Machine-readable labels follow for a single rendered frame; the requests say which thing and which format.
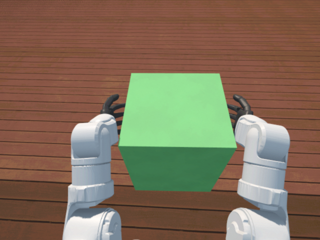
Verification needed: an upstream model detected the left robot hand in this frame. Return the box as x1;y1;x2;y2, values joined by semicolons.
100;94;126;135

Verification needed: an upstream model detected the carton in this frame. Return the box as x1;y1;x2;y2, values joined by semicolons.
118;73;237;192

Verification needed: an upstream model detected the left robot forearm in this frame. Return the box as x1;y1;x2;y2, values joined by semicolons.
62;114;119;240

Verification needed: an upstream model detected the right robot hand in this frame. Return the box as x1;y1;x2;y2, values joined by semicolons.
227;94;253;136

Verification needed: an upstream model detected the right robot forearm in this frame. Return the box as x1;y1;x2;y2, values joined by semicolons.
234;114;291;240

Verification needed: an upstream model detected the robot left upper arm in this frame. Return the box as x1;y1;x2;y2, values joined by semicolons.
63;207;122;240

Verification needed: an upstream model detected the robot right upper arm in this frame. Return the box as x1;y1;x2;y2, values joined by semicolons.
226;207;290;240

